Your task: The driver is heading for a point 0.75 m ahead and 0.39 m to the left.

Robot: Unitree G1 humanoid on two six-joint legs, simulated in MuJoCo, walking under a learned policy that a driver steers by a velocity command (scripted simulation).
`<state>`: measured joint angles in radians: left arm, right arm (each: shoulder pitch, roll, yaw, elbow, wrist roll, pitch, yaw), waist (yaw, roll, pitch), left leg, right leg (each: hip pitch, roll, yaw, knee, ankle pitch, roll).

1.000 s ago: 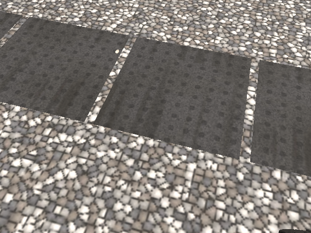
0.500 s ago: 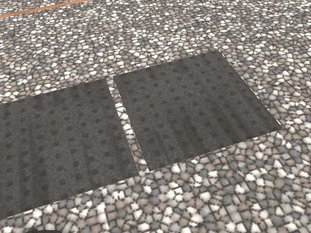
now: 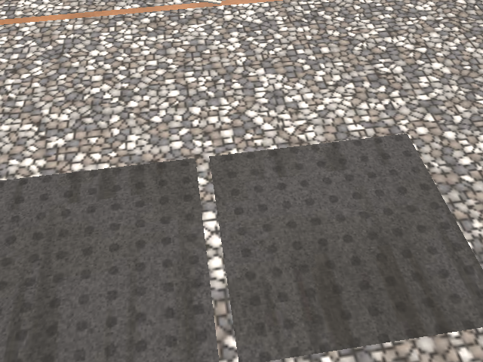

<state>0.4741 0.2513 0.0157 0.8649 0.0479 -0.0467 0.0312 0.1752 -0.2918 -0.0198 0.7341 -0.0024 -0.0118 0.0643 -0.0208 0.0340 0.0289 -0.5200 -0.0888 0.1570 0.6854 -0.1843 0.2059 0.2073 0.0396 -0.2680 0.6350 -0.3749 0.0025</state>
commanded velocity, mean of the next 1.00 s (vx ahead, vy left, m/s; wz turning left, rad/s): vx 0.94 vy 0.00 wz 0.89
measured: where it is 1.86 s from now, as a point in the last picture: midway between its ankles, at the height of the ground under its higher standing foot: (95, 202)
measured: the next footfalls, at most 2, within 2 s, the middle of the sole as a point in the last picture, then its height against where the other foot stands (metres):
right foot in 0.40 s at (285, 311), level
left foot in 0.86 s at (150, 245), level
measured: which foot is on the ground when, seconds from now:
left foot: down 0.00-0.40, up 0.42-0.84, down 0.86-1.00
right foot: up 0.00-0.38, down 0.40-0.86, up 0.88-1.00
